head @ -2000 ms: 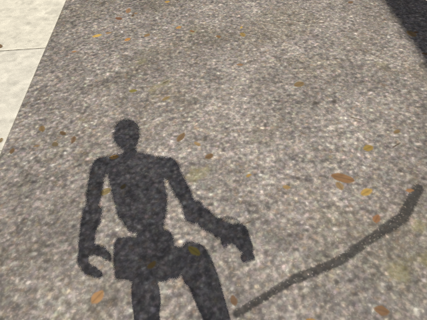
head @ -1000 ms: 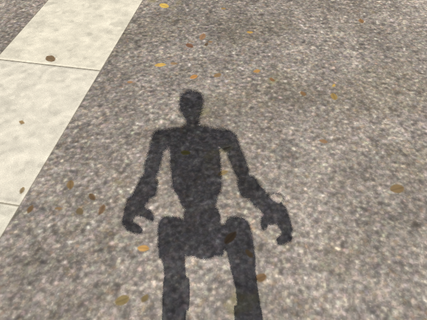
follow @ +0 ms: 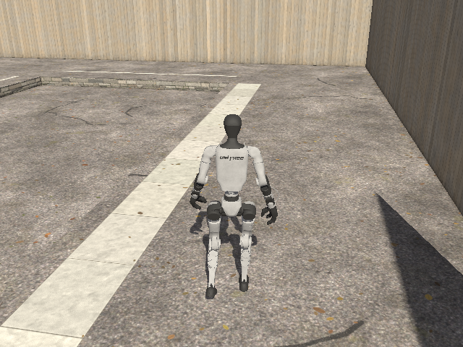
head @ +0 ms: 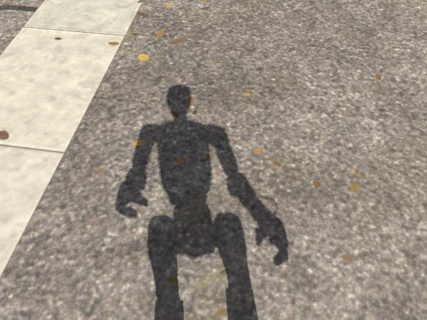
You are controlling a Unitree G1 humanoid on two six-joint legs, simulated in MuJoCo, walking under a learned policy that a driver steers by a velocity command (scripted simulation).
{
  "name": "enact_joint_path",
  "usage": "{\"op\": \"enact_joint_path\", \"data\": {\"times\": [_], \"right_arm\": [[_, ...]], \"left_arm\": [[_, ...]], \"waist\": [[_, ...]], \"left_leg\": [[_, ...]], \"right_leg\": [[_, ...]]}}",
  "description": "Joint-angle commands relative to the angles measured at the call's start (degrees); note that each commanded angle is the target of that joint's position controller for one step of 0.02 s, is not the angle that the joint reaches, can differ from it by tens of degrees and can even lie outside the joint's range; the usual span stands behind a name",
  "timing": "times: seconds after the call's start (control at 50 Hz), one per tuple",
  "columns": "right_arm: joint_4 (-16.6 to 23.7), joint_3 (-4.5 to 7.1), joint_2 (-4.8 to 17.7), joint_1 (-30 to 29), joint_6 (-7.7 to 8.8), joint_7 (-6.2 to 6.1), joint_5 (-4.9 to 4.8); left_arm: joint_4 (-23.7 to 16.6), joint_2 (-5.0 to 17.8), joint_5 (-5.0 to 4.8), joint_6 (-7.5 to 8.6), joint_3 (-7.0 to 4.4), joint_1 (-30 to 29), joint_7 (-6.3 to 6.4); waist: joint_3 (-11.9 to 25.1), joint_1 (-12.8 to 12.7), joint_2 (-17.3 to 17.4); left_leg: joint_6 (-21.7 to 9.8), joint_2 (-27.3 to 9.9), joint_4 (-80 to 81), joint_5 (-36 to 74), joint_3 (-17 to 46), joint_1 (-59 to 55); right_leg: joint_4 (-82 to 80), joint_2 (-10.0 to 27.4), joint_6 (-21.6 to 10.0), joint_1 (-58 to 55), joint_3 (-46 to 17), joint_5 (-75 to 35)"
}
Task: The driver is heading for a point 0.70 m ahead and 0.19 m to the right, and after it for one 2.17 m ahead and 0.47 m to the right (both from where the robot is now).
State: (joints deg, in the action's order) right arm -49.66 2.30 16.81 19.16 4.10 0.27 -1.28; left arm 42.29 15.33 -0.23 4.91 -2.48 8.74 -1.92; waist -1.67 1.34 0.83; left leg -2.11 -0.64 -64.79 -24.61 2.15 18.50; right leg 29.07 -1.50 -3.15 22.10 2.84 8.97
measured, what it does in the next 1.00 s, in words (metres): walks ahead, turning right: left foot, then right foot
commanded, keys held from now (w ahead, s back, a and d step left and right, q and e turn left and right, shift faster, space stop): w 0.26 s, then w+e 0.74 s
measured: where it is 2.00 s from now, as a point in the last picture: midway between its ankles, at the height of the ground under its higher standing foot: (285, 180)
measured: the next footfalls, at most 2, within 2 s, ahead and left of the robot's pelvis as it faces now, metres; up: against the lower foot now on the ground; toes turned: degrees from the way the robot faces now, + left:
left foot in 0.40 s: +0.39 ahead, +0.16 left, +0.00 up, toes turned -1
right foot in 0.96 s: +0.62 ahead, -0.14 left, +0.00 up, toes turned -23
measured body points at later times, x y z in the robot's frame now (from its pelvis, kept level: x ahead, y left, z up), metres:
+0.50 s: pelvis +0.27 +0.06 +0.00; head +0.30 +0.07 +0.45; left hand +0.30 +0.34 -0.14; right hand +0.43 -0.21 -0.09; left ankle +0.35 +0.16 -0.73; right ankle +0.12 -0.08 -0.66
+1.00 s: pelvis +0.52 -0.02 -0.02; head +0.55 -0.04 +0.43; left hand +0.79 +0.16 -0.10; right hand +0.45 -0.30 -0.15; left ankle +0.37 +0.16 -0.68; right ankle +0.59 -0.12 -0.73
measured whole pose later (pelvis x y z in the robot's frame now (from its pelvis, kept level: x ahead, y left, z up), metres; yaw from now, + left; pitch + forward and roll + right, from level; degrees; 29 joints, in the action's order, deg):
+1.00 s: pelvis +0.52 -0.02 -0.02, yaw -21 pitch +1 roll +1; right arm -51.6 4.4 16.8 16.1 2.6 -0.8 -0.5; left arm 39.7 16.0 -1.5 1.4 -4.7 5.1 -2.3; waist -4.0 1.8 -0.5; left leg 2.2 -5.2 -48.9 -28.5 -10.1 3.8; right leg 37.6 -1.0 -6.5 28.5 3.6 9.3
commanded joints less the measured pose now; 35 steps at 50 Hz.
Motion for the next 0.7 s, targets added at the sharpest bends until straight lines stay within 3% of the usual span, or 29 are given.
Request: {"op": "enact_joint_path", "data": {"times": [0.02, 0.06, 0.1, 0.2, 0.3, 0.36, 0.38, 0.4, 0.42, 0.44, 0.46, 0.48, 0.5, 0.52, 0.56, 0.62, 0.7], "right_arm": [[5.25, 1.84, 6.37, -2.80, 1.35, -0.02, 0.39], [4.64, 1.51, 4.19, -1.11, 0.15, -0.20, 0.49], [5.70, 1.32, 3.48, -3.94, -0.48, -0.46, 0.94], [8.06, 0.62, 1.89, -13.64, 0.22, 0.20, 1.01], [10.98, 0.65, 2.70, -21.34, 0.99, 1.44, 0.40], [10.66, 1.47, 4.93, -18.53, 1.77, 1.89, 0.50], [9.38, 2.21, 6.12, -13.90, 1.98, 1.70, 0.62], [6.92, 3.64, 8.94, -5.35, 2.08, 1.15, 0.89], [5.68, 4.78, 13.32, 4.54, 1.91, 0.50, 1.77], [4.59, 5.26, 15.87, 5.84, 1.32, 0.82, 1.98], [5.51, 3.74, 9.70, 4.27, 1.37, 0.87, 1.56], [5.85, 2.95, 7.18, 0.61, 1.54, 0.70, 1.26], [6.12, 2.50, 5.96, -3.35, 1.71, 0.71, 1.45], [5.98, 2.14, 4.23, -6.05, 1.87, 0.75, 1.63], [5.42, 2.10, 3.21, -8.14, 2.53, 0.64, 2.18], [4.03, 2.76, 4.65, -8.06, 3.15, 0.19, 2.20], [2.62, 3.27, 6.16, -6.86, 2.55, -0.69, 2.27]], "left_arm": [[-1.39, 6.05, 0.85, 0.43, -1.66, 4.78, 0.24], [-0.65, 6.13, 0.39, 1.10, -1.80, 4.49, 0.12], [0.45, 7.51, 0.21, 1.38, -2.21, 5.11, 0.46], [2.75, 9.22, -0.18, 0.64, -2.59, 8.30, 1.45], [6.02, 10.25, -1.16, -0.50, -2.96, 13.24, 1.78], [6.50, 11.41, -1.32, -1.41, -3.52, 12.23, 2.30], [6.36, 11.44, -1.32, -1.67, -3.47, 11.02, 2.39], [6.19, 9.45, -0.80, -1.76, -2.73, 11.20, 2.40], [4.53, 5.24, 0.77, -1.75, -1.15, 11.99, 2.41], [4.02, 0.08, -0.65, -0.73, 0.12, 19.49, 2.21], [5.12, 6.92, -1.96, -0.25, -1.44, 16.37, 2.21], [3.74, 9.36, -2.66, -0.10, -2.35, 11.62, 2.20], [3.48, 8.66, -2.31, -0.28, -2.40, 9.55, 2.52], [3.44, 8.00, -1.64, -0.69, -2.69, 8.78, 2.64], [3.79, 5.84, -1.80, -2.02, -2.78, 10.47, 2.42], [2.39, 4.14, -1.48, -3.50, -2.74, 8.29, 2.42], [0.56, 3.37, -1.15, -3.33, -2.53, 3.62, 1.57]], "waist": [[4.39, -1.95, -4.52], [3.85, -0.49, -5.15], [1.78, -0.44, -4.51], [-0.60, -3.48, -4.00], [-2.50, -5.63, -4.03], [-1.05, -2.83, -5.25], [1.33, 0.09, -5.24], [7.30, 3.73, -4.01], [17.11, 6.79, 3.86], [22.95, 2.82, 19.92], [18.42, 4.84, 12.06], [11.08, 4.43, 8.69], [7.53, 2.59, 5.07], [4.53, 1.22, 4.97], [3.24, -0.94, 6.29], [0.82, -1.62, 3.78], [-0.99, -0.61, 2.45]], "left_leg": [[0.40, -6.74, -1.84, 7.06, 2.51, 18.23], [1.49, -7.30, 1.19, 8.39, 1.82, 15.72], [2.76, -7.77, 5.89, 11.81, 1.30, 17.86], [3.25, -6.22, 24.29, 27.29, -0.47, 17.26], [2.02, -4.23, 33.28, 27.61, -0.18, 16.36], [0.47, -2.83, 36.39, 22.00, -0.17, 10.67], [-0.45, -1.49, 38.09, 21.03, -1.53, 3.65], [-2.12, -2.10, 37.58, 21.48, -1.39, -9.39], [-5.45, -13.49, 35.89, 21.61, 10.38, -26.31], [-12.78, -23.57, 43.85, 7.20, 34.79, -40.37], [-11.01, -21.94, 47.42, -0.81, 35.21, -36.16], [-8.75, -20.63, 48.34, -0.12, 26.64, -29.41], [-7.74, -18.64, 49.82, 5.48, 20.86, -22.52], [-7.30, -16.67, 51.65, 10.16, 15.70, -17.37], [-7.03, -14.88, 54.77, 15.92, 8.87, -12.08], [-8.08, -15.01, 57.10, 22.62, 2.17, -10.66], [-7.61, -14.01, 58.22, 26.18, -5.24, -12.94]], "right_leg": [[-16.38, 15.51, -10.36, -18.14, -20.48, -6.38], [-19.19, 14.56, -11.18, -14.26, -16.85, -9.47], [-21.20, 14.30, -11.65, -12.43, -13.77, -11.58], [-22.50, 11.56, -9.03, -13.15, -7.12, -11.31], [-19.46, 14.59, -8.17, -19.22, -8.78, -9.21], [-14.47, 16.12, -6.72, -21.87, -11.56, -12.75], [-9.44, 14.62, -5.65, -21.02, -10.77, -18.64], [0.90, 11.08, -3.87, -17.14, -8.61, -20.63], [19.71, 6.18, -1.35, -6.15, -5.28, -4.75], [36.34, -1.72, 1.32, 13.63, -5.52, 24.66], [42.92, 1.36, 1.19, 18.82, -11.34, 24.23], [43.65, 3.70, 0.63, 21.39, -10.51, 18.78], [42.16, 6.17, 0.89, 19.37, -9.47, 13.89], [39.47, 7.70, 1.17, 17.65, -9.55, 10.44], [37.58, 9.37, 1.62, 12.86, -9.47, 6.82], [34.62, 9.89, 2.40, 15.69, -9.51, 2.29], [23.11, 9.44, 3.04, 17.84, -8.39, -7.56]]}}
